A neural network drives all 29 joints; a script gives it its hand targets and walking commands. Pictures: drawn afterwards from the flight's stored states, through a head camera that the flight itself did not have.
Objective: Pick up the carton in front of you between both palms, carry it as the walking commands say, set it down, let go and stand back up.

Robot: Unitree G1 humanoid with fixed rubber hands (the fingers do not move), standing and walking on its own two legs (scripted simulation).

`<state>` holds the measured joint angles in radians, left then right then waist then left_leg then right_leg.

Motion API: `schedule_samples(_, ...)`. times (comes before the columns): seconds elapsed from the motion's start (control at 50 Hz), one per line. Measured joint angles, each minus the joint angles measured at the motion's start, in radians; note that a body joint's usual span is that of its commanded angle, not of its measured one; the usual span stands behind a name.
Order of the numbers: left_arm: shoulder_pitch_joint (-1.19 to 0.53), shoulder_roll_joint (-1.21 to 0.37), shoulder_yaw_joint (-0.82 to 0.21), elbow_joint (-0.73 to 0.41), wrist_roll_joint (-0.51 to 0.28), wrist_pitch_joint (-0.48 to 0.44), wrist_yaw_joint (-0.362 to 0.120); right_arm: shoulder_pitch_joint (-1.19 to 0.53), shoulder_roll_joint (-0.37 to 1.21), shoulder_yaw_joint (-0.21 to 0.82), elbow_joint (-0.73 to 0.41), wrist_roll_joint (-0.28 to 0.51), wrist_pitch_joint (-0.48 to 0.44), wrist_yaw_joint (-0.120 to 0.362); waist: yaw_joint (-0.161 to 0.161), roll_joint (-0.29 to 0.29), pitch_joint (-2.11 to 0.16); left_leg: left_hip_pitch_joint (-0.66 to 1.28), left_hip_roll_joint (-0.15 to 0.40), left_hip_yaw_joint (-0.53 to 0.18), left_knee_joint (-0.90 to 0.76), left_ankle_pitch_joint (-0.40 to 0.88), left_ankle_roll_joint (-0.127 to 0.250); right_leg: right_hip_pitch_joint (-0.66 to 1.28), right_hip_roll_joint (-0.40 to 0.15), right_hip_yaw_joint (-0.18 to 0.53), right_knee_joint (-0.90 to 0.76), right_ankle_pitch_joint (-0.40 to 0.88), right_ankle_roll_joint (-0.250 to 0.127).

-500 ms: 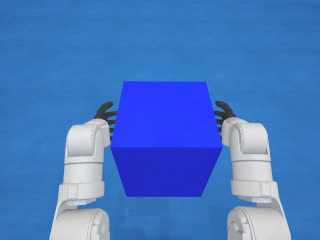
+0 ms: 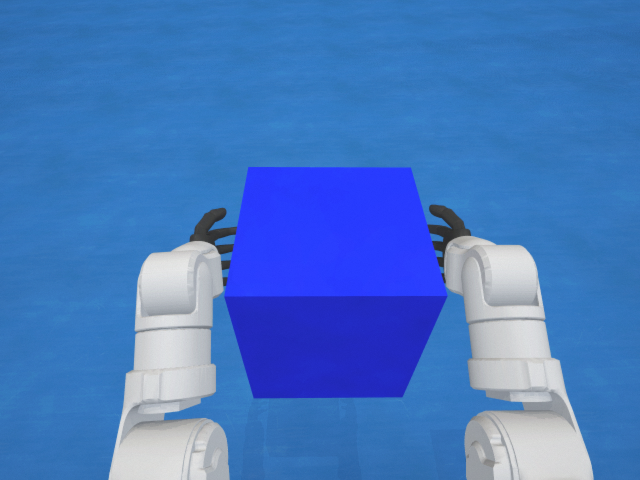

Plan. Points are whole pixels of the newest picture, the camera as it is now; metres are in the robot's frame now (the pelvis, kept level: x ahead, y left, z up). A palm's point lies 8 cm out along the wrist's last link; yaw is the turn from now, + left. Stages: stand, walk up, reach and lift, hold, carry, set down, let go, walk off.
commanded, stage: carry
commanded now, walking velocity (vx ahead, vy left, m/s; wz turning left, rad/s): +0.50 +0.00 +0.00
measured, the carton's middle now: (329, 287) +0.36 -0.02 +0.06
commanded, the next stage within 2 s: none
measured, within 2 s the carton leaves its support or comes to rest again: neither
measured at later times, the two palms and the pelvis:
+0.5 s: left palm (235, 148) +0.68 +0.13 +0.10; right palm (394, 142) +0.67 -0.17 +0.10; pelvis +0.33 -0.01 -0.02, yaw -3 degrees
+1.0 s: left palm (268, 97) +0.94 +0.07 +0.08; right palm (393, 92) +0.93 -0.23 +0.08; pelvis +0.67 -0.07 -0.01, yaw -2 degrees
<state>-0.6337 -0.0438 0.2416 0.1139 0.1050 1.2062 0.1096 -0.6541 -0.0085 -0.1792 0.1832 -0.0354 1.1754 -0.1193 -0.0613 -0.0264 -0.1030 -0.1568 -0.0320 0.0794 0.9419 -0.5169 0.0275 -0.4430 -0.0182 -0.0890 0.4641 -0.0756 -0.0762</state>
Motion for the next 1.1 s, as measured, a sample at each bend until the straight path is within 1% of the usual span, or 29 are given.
schedule_samples(0.02, -0.005, -0.005, -0.001, 0.03, 0.006, -0.015, -0.001, -0.01, -0.012, 0.0, 0.03, 0.005, -0.007, 0.001, 0.016, 0.029, 0.006, -0.058, 0.012, -0.032, 0.129, -0.015, -0.001, -0.016, 0.023, -0.008, 0.069, -0.092, -0.011)
schedule_samples(0.06, 0.008, -0.007, -0.012, 0.073, 0.008, -0.029, -0.002, -0.001, -0.019, 0.0, 0.065, 0.008, -0.009, 0.001, 0.043, 0.046, 0.023, -0.185, 0.013, -0.074, 0.318, 0.021, 0.003, -0.02, 0.042, -0.017, 0.14, -0.135, -0.03)
schedule_samples(0.08, 0.025, -0.005, -0.018, 0.076, 0.002, -0.031, -0.002, 0.009, -0.015, 0.005, 0.069, 0.004, -0.007, 0.001, 0.053, 0.049, 0.034, -0.246, 0.02, -0.081, 0.357, 0.058, 0.004, -0.009, 0.049, -0.019, 0.148, -0.145, -0.035)
schedule_samples(0.12, 0.058, 0.002, -0.03, 0.057, -0.015, -0.033, -0.001, 0.027, -0.004, 0.014, 0.053, -0.007, -0.001, 0.001, 0.068, 0.051, 0.062, -0.358, 0.044, -0.083, 0.351, 0.123, 0.001, 0.023, 0.061, -0.019, 0.138, -0.172, -0.042)
schedule_samples(0.2, 0.09, 0.004, -0.035, -0.002, -0.042, -0.058, 0.011, 0.052, 0.022, 0.009, -0.021, -0.028, -0.011, -0.003, 0.091, 0.047, 0.109, -0.542, 0.086, -0.078, 0.264, 0.193, -0.011, 0.092, 0.078, -0.013, 0.093, -0.214, -0.049)
schedule_samples(0.26, 0.106, -0.004, -0.035, -0.033, -0.048, -0.087, 0.011, 0.08, 0.043, -0.005, -0.076, -0.04, -0.03, -0.003, 0.103, 0.04, 0.12, -0.628, 0.097, -0.065, 0.184, 0.24, -0.014, 0.154, 0.083, -0.003, 0.058, -0.252, -0.047)
schedule_samples(0.32, 0.12, -0.009, -0.039, -0.064, -0.054, -0.108, 0.012, 0.111, 0.059, -0.013, -0.131, -0.047, -0.046, -0.003, 0.112, 0.035, 0.116, -0.65, 0.089, -0.04, 0.043, 0.322, -0.007, 0.233, 0.085, 0.012, 0.01, -0.29, -0.038)
schedule_samples(0.38, 0.12, -0.011, -0.047, -0.1, -0.059, -0.116, 0.012, 0.131, 0.064, -0.014, -0.19, -0.047, -0.052, -0.003, 0.115, 0.034, 0.105, -0.601, 0.065, 0.002, -0.19, 0.448, 0.009, 0.326, 0.085, 0.025, -0.044, -0.331, -0.025)
schedule_samples(0.42, 0.111, -0.009, -0.052, -0.123, -0.061, -0.113, 0.012, 0.133, 0.063, -0.013, -0.223, -0.045, -0.051, -0.003, 0.111, 0.034, 0.096, -0.531, 0.036, 0.039, -0.349, 0.528, 0.028, 0.385, 0.085, 0.03, -0.053, -0.368, -0.014)
schedule_samples(0.46, 0.105, 0.0, -0.052, -0.141, -0.065, -0.101, 0.012, 0.123, 0.063, -0.007, -0.231, -0.046, -0.046, -0.003, 0.097, 0.035, 0.086, -0.416, 0.012, 0.082, -0.483, 0.589, 0.044, 0.411, 0.084, 0.032, 0.043, -0.412, 0.005)
schedule_samples(0.48, 0.099, 0.011, -0.053, -0.142, -0.069, -0.094, 0.012, 0.116, 0.067, -0.005, -0.226, -0.049, -0.045, -0.003, 0.084, 0.023, 0.079, -0.376, 0.0, 0.089, -0.491, 0.521, 0.058, 0.387, 0.074, 0.028, 0.157, -0.427, 0.017)
schedule_samples(0.5, 0.083, 0.022, -0.052, -0.136, -0.074, -0.087, 0.012, 0.102, 0.067, -0.005, -0.216, -0.052, -0.047, -0.003, 0.071, 0.002, 0.082, -0.375, -0.011, 0.098, -0.454, 0.463, 0.076, 0.325, 0.063, 0.045, 0.328, -0.439, 0.043)
schedule_samples(0.52, 0.074, 0.03, -0.05, -0.127, -0.076, -0.08, 0.012, 0.088, 0.066, -0.003, -0.199, -0.053, -0.044, -0.003, 0.059, -0.003, 0.087, -0.368, -0.013, 0.103, -0.426, 0.425, 0.091, 0.253, 0.066, 0.066, 0.498, -0.438, 0.057)
schedule_samples(0.54, 0.073, 0.032, -0.049, -0.12, -0.075, -0.07, 0.012, 0.084, 0.063, -0.001, -0.186, -0.052, -0.037, -0.003, 0.047, 0.002, 0.089, -0.35, -0.012, 0.102, -0.422, 0.404, 0.1, 0.185, 0.067, 0.074, 0.627, -0.42, 0.06)
schedule_samples(0.56, 0.076, 0.027, -0.049, -0.117, -0.07, -0.059, 0.012, 0.089, 0.061, -0.002, -0.182, -0.049, -0.027, -0.003, 0.039, 0.01, 0.09, -0.324, -0.01, 0.099, -0.436, 0.398, 0.102, 0.126, 0.063, 0.073, 0.701, -0.389, 0.061)
schedule_samples(0.58, 0.081, 0.017, -0.049, -0.118, -0.062, -0.048, 0.012, 0.099, 0.06, -0.005, -0.185, -0.044, -0.017, -0.003, 0.033, 0.019, 0.091, -0.294, -0.006, 0.095, -0.46, 0.393, 0.099, 0.073, 0.052, 0.067, 0.727, -0.356, 0.062)
schedule_samples(0.62, 0.097, -0.007, -0.045, -0.135, -0.043, -0.03, 0.012, 0.126, 0.064, -0.015, -0.205, -0.035, -0.003, -0.003, 0.028, 0.032, 0.092, -0.227, 0.002, 0.088, -0.521, 0.386, 0.091, -0.012, 0.022, 0.054, 0.687, -0.301, 0.069)
schedule_samples(0.68, 0.143, -0.048, -0.041, -0.187, -0.019, -0.023, 0.012, 0.175, 0.083, -0.035, -0.258, -0.029, 0.005, -0.003, 0.025, 0.044, 0.081, -0.133, 0.015, 0.075, -0.607, 0.373, 0.082, -0.099, -0.019, 0.042, 0.534, -0.254, 0.091)
schedule_samples(0.76, 0.244, -0.098, -0.049, -0.279, 0.005, -0.03, 0.008, 0.263, 0.125, -0.051, -0.339, -0.042, 0.0, 0.014, 0.034, 0.043, 0.045, -0.012, 0.028, 0.056, -0.694, 0.341, 0.061, -0.161, -0.055, 0.021, 0.349, -0.158, 0.119)
schedule_samples(0.84, 0.356, -0.117, -0.07, -0.36, 0.015, -0.035, -0.001, 0.359, 0.167, -0.036, -0.399, -0.064, -0.012, 0.035, 0.052, 0.031, 0.004, 0.107, 0.038, 0.043, -0.738, 0.276, 0.034, -0.172, -0.065, -0.015, 0.211, -0.058, 0.122)
schedule_samples(0.92, 0.432, -0.096, -0.105, -0.384, 0.008, -0.027, -0.011, 0.433, 0.152, 0.029, -0.419, -0.08, -0.008, 0.043, 0.064, 0.027, -0.027, 0.221, 0.046, 0.036, -0.748, 0.186, 0.001, -0.132, -0.049, -0.066, 0.079, 0.025, 0.102)
schedule_samples(0.96, 0.455, -0.092, -0.118, -0.389, 0.007, -0.02, -0.012, 0.459, 0.147, 0.046, -0.429, -0.085, 0.002, 0.043, 0.063, 0.034, -0.031, 0.266, 0.056, 0.027, -0.711, 0.121, -0.019, -0.08, -0.029, -0.099, 0.007, 0.052, 0.088)
schedule_samples(0.98, 0.46, -0.091, -0.123, -0.389, 0.007, -0.016, -0.012, 0.469, 0.146, 0.05, -0.436, -0.086, 0.007, 0.043, 0.063, 0.036, -0.029, 0.272, 0.063, 0.022, -0.651, 0.075, -0.028, -0.04, -0.018, -0.119, -0.028, 0.047, 0.081)
schedule_samples(1.0, 0.462, -0.091, -0.132, -0.381, 0.007, -0.018, -0.013, 0.476, 0.141, 0.049, -0.439, -0.086, 0.011, 0.043, 0.067, 0.052, -0.029, 0.248, 0.082, 0.018, -0.541, 0.023, -0.035, -0.019, -0.005, -0.133, -0.023, 0.02, 0.054)
schedule_samples(1.02, 0.458, -0.092, -0.14, -0.363, 0.01, -0.023, -0.013, 0.481, 0.138, 0.042, -0.437, -0.085, 0.013, 0.043, 0.07, 0.069, -0.024, 0.179, 0.104, 0.008, -0.367, 0.033, -0.034, -0.022, 0.002, -0.146, 0.021, -0.012, 0.022)
schedule_samples(1.04, 0.453, -0.093, -0.145, -0.345, 0.011, -0.023, -0.013, 0.489, 0.137, 0.036, -0.436, -0.085, 0.015, 0.043, 0.073, 0.07, -0.016, 0.092, 0.102, -0.022, -0.174, 0.05, -0.031, -0.018, -0.002, -0.153, 0.049, -0.04, -0.001)
schedule_samples(1.06, 0.454, -0.093, -0.148, -0.337, 0.011, -0.022, -0.013, 0.496, 0.138, 0.033, -0.438, -0.086, 0.018, 0.043, 0.075, 0.066, -0.005, 0.006, 0.092, -0.044, -0.009, 0.068, -0.024, -0.001, -0.006, -0.156, 0.049, -0.055, -0.015)
schedule_samples(1.08, 0.459, -0.092, -0.15, -0.337, 0.009, -0.021, -0.014, 0.503, 0.141, 0.033, -0.441, -0.088, 0.02, 0.043, 0.075, 0.06, 0.005, -0.073, 0.086, -0.052, 0.113, 0.093, -0.016, 0.023, -0.009, -0.156, 0.034, -0.06, -0.018)
schedule_samples(1.1, 0.469, -0.091, -0.151, -0.343, 0.007, -0.021, -0.014, 0.51, 0.141, 0.04, -0.445, -0.089, 0.02, 0.043, 0.074, 0.057, 0.012, -0.143, 0.088, -0.05, 0.185, 0.126, -0.01, 0.051, -0.01, -0.156, 0.009, -0.064, -0.015)
